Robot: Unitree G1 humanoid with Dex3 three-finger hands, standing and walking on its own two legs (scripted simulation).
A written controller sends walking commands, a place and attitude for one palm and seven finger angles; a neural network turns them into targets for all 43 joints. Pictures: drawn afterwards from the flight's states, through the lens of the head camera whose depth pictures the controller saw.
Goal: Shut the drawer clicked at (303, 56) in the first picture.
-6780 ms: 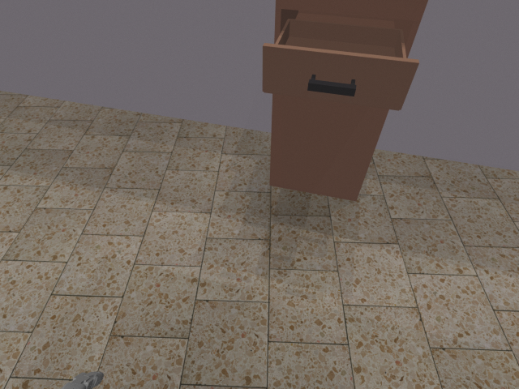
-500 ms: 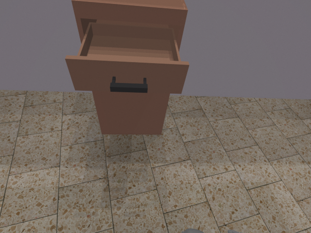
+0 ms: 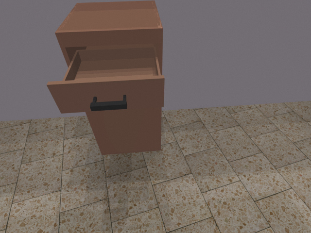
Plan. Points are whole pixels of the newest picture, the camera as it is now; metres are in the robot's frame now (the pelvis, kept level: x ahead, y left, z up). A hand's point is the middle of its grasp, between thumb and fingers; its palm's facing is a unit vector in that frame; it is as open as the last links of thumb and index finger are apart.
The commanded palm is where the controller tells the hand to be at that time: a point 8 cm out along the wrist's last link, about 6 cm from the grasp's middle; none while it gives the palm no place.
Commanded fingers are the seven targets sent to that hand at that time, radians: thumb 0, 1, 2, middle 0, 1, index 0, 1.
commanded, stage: take the last steps up to it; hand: left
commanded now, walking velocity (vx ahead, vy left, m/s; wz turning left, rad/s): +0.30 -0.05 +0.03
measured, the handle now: (109, 102) +0.55 +0.19 +0.02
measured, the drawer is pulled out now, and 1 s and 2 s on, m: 0.28 0.28 0.28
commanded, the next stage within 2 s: come to a stop and stand still in 0.64 s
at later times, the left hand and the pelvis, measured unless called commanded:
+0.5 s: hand out of the picture +0.03 +0.17 -0.19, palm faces +0.12 -0.99 -0.10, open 7.4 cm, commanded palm none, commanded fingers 0.00 0.90 0.90 -0.20 -0.30 -0.20 -0.30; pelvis +0.14 +0.04 -0.01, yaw -1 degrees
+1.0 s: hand (119, 182) +0.33 +0.14 -0.16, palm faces +0.00 -0.97 -0.24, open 7.3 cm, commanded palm none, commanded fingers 0.00 0.90 0.90 -0.20 -0.30 -0.20 -0.30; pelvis +0.23 -0.03 +0.00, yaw +1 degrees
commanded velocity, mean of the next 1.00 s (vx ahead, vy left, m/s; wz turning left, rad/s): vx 0.11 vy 0.01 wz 0.01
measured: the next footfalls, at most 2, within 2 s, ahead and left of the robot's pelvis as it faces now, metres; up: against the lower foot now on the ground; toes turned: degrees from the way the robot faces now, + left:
left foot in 0.40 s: +0.24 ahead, +0.13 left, +0.00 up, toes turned +8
right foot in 0.88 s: +0.35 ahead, -0.14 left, +0.00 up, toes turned -6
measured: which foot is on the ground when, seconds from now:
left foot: up 0.00-0.38, down 0.40-0.90, up 0.92-1.00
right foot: down 0.00-0.40, up 0.42-0.86, down 0.88-1.00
